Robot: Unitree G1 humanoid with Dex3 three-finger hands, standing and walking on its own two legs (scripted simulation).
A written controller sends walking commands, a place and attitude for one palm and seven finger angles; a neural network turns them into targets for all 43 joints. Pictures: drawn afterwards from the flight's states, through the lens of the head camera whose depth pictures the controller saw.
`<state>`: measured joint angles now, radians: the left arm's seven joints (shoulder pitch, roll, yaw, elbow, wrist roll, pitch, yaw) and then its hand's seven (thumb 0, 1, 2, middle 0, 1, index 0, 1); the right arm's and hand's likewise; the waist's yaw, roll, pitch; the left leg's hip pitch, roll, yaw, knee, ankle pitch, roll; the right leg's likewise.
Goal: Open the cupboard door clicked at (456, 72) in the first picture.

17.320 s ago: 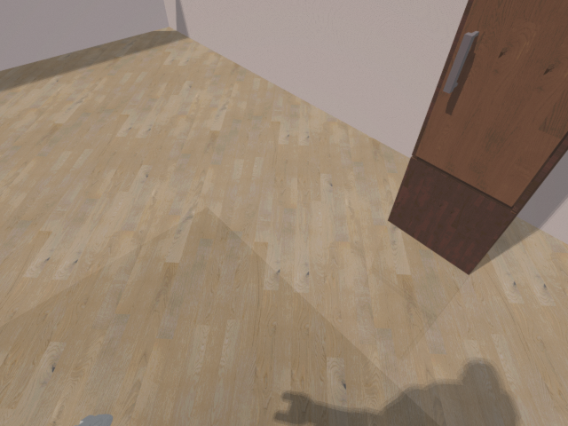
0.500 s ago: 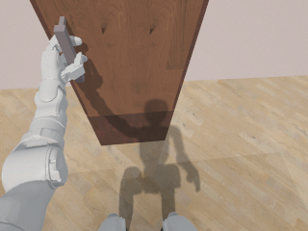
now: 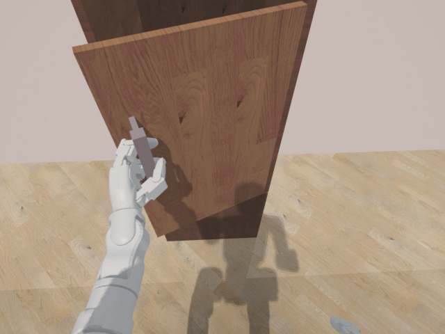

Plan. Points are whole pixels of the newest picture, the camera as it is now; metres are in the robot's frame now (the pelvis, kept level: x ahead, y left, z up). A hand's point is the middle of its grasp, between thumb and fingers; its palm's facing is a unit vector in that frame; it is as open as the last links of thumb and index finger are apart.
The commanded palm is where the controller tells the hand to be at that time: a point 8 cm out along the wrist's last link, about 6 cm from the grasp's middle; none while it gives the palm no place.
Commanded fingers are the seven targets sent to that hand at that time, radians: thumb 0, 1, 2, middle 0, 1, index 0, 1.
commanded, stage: pull the door open along its arc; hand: left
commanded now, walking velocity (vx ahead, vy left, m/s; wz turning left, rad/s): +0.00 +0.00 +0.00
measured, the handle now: (145, 158) +0.42 +0.15 +0.08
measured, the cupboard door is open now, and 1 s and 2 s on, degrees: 23 43 46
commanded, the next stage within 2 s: open thumb and fingers to let go in 0.52 s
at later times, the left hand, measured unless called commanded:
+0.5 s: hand (202, 217) +0.29 +0.03 +0.08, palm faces +0.35 -0.94 -0.01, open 6.4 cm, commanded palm +0.22 +0.06 +0.07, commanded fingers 0.00 0.90 0.90 -0.40 -1.35 -0.40 -1.35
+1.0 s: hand (206, 218) +0.29 +0.03 +0.08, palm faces +0.38 -0.93 -0.03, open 9.7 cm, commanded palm +0.25 +0.07 +0.07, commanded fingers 0.00 -0.50 0.30 -0.30 -1.20 -0.30 -1.20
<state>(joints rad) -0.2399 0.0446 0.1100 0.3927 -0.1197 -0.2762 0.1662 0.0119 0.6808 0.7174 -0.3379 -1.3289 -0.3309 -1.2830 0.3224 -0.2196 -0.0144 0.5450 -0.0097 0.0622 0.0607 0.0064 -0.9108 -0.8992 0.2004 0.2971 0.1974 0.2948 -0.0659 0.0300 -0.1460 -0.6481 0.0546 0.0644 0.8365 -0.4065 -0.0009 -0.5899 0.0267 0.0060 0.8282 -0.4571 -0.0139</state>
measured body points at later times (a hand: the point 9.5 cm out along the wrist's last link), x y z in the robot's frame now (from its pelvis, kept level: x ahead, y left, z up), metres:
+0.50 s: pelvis +0.00 -0.04 +0.00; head +0.01 -0.06 +0.45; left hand +0.27 +0.08 +0.09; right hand +0.17 -0.25 -0.10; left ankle +0.00 +0.12 -0.70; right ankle -0.03 -0.11 -0.70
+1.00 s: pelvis -0.01 -0.05 +0.00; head +0.00 -0.08 +0.45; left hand +0.27 +0.08 +0.08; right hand +0.18 -0.25 -0.11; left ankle +0.00 +0.12 -0.70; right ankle -0.03 -0.11 -0.70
